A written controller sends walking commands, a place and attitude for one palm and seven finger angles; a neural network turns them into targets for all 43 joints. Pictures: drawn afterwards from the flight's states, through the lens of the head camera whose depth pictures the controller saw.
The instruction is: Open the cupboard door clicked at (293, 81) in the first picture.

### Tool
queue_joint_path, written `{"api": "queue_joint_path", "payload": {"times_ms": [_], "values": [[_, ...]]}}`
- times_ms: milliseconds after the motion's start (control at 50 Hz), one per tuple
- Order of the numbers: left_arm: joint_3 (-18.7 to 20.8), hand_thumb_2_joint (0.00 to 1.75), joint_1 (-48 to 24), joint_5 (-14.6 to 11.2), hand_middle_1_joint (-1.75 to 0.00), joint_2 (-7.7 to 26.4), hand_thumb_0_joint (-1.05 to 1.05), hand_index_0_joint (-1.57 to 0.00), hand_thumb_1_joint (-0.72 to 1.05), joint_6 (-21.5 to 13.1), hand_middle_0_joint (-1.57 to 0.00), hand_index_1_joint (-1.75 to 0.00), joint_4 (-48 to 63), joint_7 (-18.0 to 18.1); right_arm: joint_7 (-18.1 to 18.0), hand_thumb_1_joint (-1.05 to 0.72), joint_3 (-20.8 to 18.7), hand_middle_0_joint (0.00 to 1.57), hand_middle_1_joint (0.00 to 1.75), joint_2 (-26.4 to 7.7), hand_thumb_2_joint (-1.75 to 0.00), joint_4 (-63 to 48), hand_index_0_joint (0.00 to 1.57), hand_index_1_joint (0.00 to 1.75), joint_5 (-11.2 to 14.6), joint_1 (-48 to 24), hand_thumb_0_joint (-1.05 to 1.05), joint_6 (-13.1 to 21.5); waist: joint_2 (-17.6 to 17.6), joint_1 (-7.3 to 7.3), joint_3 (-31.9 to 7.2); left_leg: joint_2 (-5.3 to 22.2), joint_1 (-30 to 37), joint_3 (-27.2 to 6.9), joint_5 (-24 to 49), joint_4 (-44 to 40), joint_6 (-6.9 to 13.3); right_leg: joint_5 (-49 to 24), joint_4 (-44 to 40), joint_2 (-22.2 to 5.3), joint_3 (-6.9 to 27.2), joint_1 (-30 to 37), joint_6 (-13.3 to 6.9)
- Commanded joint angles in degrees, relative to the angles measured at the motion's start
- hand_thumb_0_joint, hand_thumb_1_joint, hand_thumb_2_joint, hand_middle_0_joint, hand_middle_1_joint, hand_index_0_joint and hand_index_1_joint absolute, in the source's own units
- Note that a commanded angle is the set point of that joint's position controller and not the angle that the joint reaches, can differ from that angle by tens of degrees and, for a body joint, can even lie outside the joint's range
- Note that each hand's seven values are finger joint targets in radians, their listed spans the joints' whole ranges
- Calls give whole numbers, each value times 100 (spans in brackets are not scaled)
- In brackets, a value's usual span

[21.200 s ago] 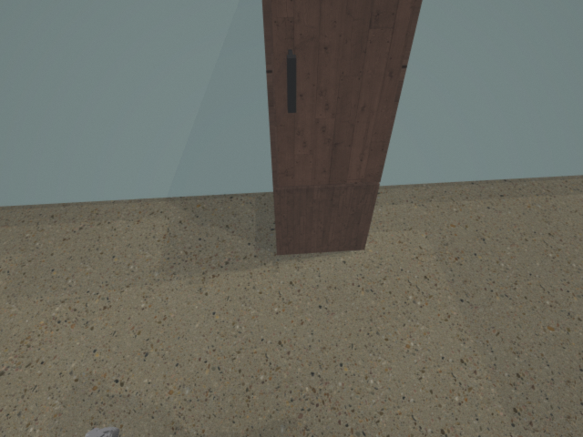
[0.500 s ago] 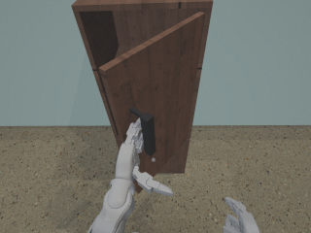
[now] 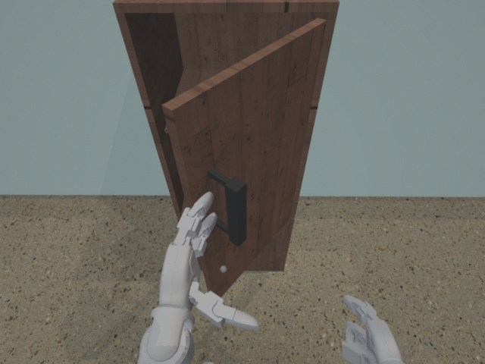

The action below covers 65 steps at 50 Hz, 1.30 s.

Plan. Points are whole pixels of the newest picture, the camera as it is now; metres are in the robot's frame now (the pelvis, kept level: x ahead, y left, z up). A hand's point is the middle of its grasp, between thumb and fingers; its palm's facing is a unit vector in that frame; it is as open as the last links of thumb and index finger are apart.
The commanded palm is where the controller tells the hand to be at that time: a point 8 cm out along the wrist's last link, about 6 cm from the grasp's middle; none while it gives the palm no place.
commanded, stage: slide the hand sideways off the handle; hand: left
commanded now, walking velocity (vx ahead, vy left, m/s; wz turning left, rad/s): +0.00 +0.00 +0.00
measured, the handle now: (227, 208) +0.34 +0.05 +0.09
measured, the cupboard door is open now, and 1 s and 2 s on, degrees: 51 51 51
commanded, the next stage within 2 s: draw the hand back to the body in 0.42 s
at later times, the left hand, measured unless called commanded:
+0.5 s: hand (188, 302) +0.19 +0.09 +0.08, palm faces +0.01 -1.00 -0.01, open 16.3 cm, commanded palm +0.17 +0.14 +0.09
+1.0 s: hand (133, 297) +0.18 +0.15 +0.13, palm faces +0.02 -1.00 -0.05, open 16.3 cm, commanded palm +0.15 +0.20 +0.14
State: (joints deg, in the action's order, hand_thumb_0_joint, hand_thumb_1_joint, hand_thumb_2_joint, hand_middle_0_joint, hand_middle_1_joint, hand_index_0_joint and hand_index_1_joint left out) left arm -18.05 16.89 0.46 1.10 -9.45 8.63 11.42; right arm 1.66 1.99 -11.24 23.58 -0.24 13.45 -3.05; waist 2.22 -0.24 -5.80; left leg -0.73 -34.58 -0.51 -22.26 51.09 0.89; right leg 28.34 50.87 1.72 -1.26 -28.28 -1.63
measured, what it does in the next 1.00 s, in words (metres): stands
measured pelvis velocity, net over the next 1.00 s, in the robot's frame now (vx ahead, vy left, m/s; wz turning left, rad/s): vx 0.01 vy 0.00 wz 0.02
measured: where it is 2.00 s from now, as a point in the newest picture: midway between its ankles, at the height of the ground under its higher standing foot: outside the picture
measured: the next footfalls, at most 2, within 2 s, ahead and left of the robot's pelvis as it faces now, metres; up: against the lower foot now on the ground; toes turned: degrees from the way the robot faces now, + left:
none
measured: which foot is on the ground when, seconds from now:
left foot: down 0.00-1.00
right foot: down 0.00-1.00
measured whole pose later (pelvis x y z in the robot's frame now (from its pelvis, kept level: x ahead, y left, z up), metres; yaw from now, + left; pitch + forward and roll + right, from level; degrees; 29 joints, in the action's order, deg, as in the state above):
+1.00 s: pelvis +0.01 +0.00 +0.00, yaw +1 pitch +5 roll -1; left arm 1.9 35.3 -13.3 12.2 -7.5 26.7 -6.9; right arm -3.0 2.3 -12.9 24.0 2.6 16.0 5.5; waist 3.5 1.6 -8.3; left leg -0.4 -33.2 -2.3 -23.2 51.2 0.4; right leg 28.7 49.0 2.3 -2.9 -25.5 -2.0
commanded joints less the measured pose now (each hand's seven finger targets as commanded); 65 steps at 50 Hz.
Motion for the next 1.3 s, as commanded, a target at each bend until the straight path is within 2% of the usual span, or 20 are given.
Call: {"api": "queue_joint_path", "payload": {"times_ms": [0, 120, 200, 260, 300, 380, 500, 520, 560, 600, 640, 740, 900, 960, 1000, 1020, 1040, 1060, 1180, 1280], "values": [[214, 30, -145, 8, -30, -19, 0, -15, -50, -415, -15, -30, 1668, -114, -33, -90, -219, 20, 30, -559, -90, -1055, 20, 30, 11, -523, 0, 323, -424, -10, -747, 16, 975, -137, 860, -660, 87, -1579, -824, -11, -88, -189, -24], [568, 30, 657, -235, -30, 282, 0, -15, -50, -599, -15, -30, 2156, -417, -86, -90, -229, 20, 30, -576, -90, -1141, 20, 30, 10, -438, 0, 445, -337, 13, -800, -17, 855, -109, 989, -472, 102, -1933, -730, -22, -11, -168, 23], [827, 30, 1027, -407, -30, 495, 0, -15, -50, -720, -15, -30, 2271, -668, -128, -90, -235, 20, 30, -609, -90, -1164, 20, 30, 29, -337, 0, 539, -450, -33, -695, -43, 618, -89, 963, -329, 106, -2225, -725, -77, 100, -160, 117], [762, 30, 1327, -516, -30, 483, 0, -15, -50, -846, -15, -30, 2498, -915, -150, -90, -253, 20, 30, -625, -90, -1195, 20, 30, 49, -234, 0, 654, -439, -82, -776, -56, 589, -111, 995, -246, 115, -2385, -657, -101, 103, -184, 159], [918, 30, 1593, -609, -30, 624, 0, -15, -50, -882, -15, -30, 2551, -1067, -178, -90, -270, 20, 30, -652, -90, -1209, 20, 30, 61, -206, 0, 719, -497, -73, -784, -63, 485, -123, 1007, -167, 121, -2557, -649, -135, 161, -170, 207], [1308, 30, 1689, -756, -30, 872, 0, -15, -50, -914, -15, -30, 2389, -1305, -267, -90, -291, 20, 30, -663, -90, -1136, 20, 30, 84, -164, 0, 777, -734, -92, -658, -94, 162, -126, 786, -13, 99, -2448, -772, -224, 406, -151, 301], [1273, 30, 1687, -910, -30, 786, 0, -15, -50, -1066, -15, -30, 2626, -1433, -304, -90, -314, 20, 30, -651, -90, -1139, 20, 30, 124, -157, 0, 940, -409, -68, -882, -99, 222, -133, 820, 58, 99, -2374, -705, -244, 406, -208, 295], [1449, 30, 1740, -933, -30, 962, 0, -15, -50, -1058, -15, -30, 2651, -1436, -318, -90, -328, 20, 30, -648, -90, -1129, 20, 30, 139, -140, 0, 941, -456, -37, -847, -80, 208, -137, 831, 40, 96, -2393, -720, -238, 397, -189, 295], [1728, 30, 1769, -950, -30, 1194, 0, -15, -50, -1031, -15, -30, 2749, -1432, -345, -90, -330, 20, 30, -645, -90, -1110, 20, 30, 148, -173, 0, 925, -381, 37, -928, -88, 261, -117, 881, -3, 100, -2443, -746, -237, 429, -76, 283], [1753, 30, 1876, -1006, -30, 1168, 0, -15, -50, -944, -15, -30, 2799, -1449, -355, -90, -305, 20, 30, -613, -90, -1131, 20, 30, 179, -226, 0, 930, -305, 60, -855, -85, 326, -112, 883, -90, 108, -2383, -784, -216, 375, -52, 273], [1874, 30, 1893, -1114, -30, 1181, 0, -15, -50, -814, -15, -30, 2670, -1502, -392, -90, -292, 20, 30, -631, -90, -1100, 20, 30, 206, -271, 0, 922, -587, 41, -626, -78, 272, -120, 745, -153, 106, -2207, -924, -201, 357, -65, 301], [1965, 30, 1722, -1262, -30, 1259, 0, -15, -50, -590, -15, -30, 2836, -1659, -454, -90, -259, 20, 30, -687, -90, -1054, 20, 30, 259, -332, 0, 1058, -278, 56, -510, -45, 570, -151, 705, -365, 118, -1760, -1076, -126, 220, -164, 226], [2329, 30, 1609, -1418, -30, 1513, 0, -15, -50, -230, -15, -30, 3090, -1800, -489, -90, -196, 20, 30, -710, -90, -988, 20, 30, 293, -403, 0, 1192, -154, 133, -398, -30, 860, -202, 839, -669, 132, -1611, -1140, -10, -50, -74, 136], [2495, 34, 1551, -1511, -30, 1607, 0, -15, -40, -128, -15, -30, 3260, -1862, -499, -90, -182, 20, 30, -728, -90, -950, 20, 30, 312, -398, 0, 1253, 41, 178, -523, -16, 1044, -225, 916, -768, 108, -1603, -1132, 24, -140, -11, 98], [2584, 37, 1567, -1577, -30, 1646, 0, -16, -32, -33, -16, -30, 3244, -1911, -512, -90, -169, 20, 30, -728, -90, -912, 20, 30, 324, -422, 0, 1293, -42, 180, -455, -9, 1087, -254, 974, -820, 110, -1666, -1165, 29, -182, 42, 99], [2686, 39, 1469, -771, -30, 2458, 0, -16, -29, 53, -16, -30, 3650, -1327, -673, -90, -162, 20, 30, -691, -90, -917, 20, 30, 236, -455, 0, 1179, -106, 393, -296, 57, 1155, -221, 952, -1026, 102, -1610, -1639, -140, 218, 80, 24], [2500, 40, 1642, -719, -30, 2024, 0, -16, -26, 169, -16, -30, 3536, -1082, -730, -90, -112, 20, 30, -594, -90, -894, 20, 30, 204, -448, 0, 1138, -26, 261, -111, 37, 1334, -182, 905, -1082, 103, -1480, -1818, -186, 217, 47, 25], [2412, 42, 1758, -613, -30, 1904, 0, -16, -22, 269, -16, -30, 3379, -935, -746, -90, -97, 20, 30, -591, -90, -814, 20, 30, 186, -406, 0, 1087, -80, 243, 2, 69, 1431, -192, 883, -1154, 109, -1382, -1865, -172, 129, 83, 37], [2852, 51, 1271, -393, -30, 2301, 0, -17, -1, 344, -17, -30, 3206, -525, -838, -90, -45, 20, 30, -654, -90, -545, 20, 30, 114, -688, 0, 1020, -26, 258, 178, 97, 1957, -230, 724, -1755, 119, -1037, -2372, -162, 64, 538, 36], [3126, 58, 1204, -369, -30, 2394, 0, -17, 17, 311, -17, -30, 3006, -412, -845, -90, -34, 20, 30, -665, -90, -283, 20, 30, 78, -849, 0, 1092, 118, 314, 188, 117, 2345, -236, 969, -2190, 105, -1299, -2631, -150, 32, 1041, 27]]}}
